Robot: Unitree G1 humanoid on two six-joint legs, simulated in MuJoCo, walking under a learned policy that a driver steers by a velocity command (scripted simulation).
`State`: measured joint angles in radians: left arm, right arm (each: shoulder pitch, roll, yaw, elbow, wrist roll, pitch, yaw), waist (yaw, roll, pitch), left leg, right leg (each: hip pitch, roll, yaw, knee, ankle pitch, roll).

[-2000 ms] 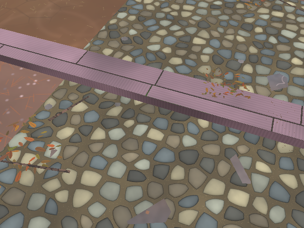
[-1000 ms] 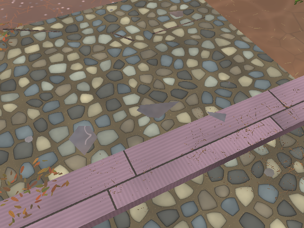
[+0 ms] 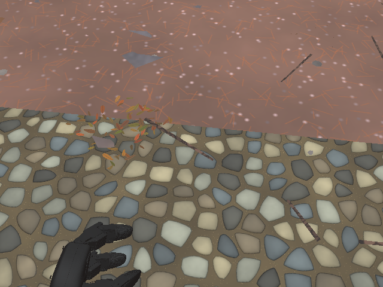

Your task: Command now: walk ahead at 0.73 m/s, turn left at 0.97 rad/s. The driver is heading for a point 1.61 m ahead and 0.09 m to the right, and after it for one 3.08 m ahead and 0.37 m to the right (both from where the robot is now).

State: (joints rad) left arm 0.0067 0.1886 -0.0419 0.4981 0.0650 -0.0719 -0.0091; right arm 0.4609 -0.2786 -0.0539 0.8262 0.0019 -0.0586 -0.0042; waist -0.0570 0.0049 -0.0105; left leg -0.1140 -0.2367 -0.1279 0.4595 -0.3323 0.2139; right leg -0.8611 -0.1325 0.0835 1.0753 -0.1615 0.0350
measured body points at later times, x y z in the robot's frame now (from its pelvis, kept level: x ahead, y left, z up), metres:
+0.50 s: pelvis +0.26 -0.03 +0.01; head +0.30 +0.01 +0.46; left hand +0.22 +0.28 -0.11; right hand +0.59 -0.15 -0.04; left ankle +0.30 +0.12 -0.71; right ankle +0.32 -0.15 -0.73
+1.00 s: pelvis +0.31 -0.05 +0.00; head +0.35 -0.08 +0.45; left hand +0.42 +0.24 -0.08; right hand +0.52 -0.32 -0.10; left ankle +0.29 +0.11 -0.64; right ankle +0.33 -0.14 -0.73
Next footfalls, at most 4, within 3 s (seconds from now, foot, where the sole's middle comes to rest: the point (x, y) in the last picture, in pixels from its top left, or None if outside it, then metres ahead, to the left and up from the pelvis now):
0.14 right None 0.36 -0.14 -0.76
0.52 left None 0.34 0.14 -0.76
0.88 right None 0.37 -0.13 -0.76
1.36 left None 0.46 0.05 -0.76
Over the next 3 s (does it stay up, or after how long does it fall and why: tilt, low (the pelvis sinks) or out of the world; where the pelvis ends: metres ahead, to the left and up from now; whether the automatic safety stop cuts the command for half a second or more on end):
stays up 0.64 0.07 -0.01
